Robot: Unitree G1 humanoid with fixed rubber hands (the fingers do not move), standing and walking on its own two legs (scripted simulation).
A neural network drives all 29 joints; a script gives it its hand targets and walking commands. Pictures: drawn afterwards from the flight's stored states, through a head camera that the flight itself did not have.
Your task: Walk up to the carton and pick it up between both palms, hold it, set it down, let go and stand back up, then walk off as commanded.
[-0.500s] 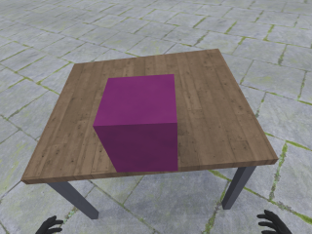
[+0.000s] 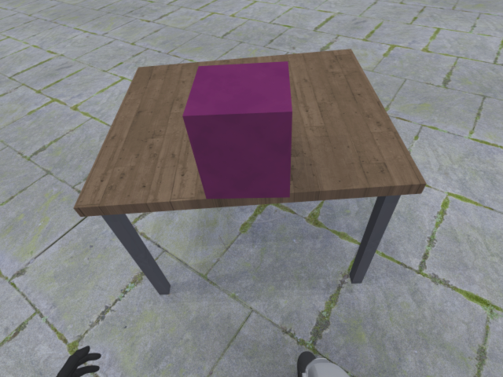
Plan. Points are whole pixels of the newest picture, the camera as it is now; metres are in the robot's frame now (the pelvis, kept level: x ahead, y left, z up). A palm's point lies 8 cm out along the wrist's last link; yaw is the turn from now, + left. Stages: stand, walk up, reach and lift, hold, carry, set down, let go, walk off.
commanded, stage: walk off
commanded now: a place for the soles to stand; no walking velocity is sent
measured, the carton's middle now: (245, 133) +0.66 +0.03 +0.01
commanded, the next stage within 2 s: stand in 1.40 s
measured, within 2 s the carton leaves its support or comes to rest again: neither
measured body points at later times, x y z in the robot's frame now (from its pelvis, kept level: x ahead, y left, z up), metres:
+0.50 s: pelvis -0.20 +0.02 +0.00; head -0.19 +0.02 +0.45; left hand -0.14 +0.36 -0.10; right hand -0.07 -0.30 -0.08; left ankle -0.05 +0.10 -0.71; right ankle -0.26 -0.09 -0.71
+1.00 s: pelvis -0.33 +0.03 +0.03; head -0.32 +0.04 +0.48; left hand -0.21 +0.35 -0.07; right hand -0.24 -0.28 -0.06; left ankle -0.33 +0.15 -0.71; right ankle -0.31 -0.12 -0.68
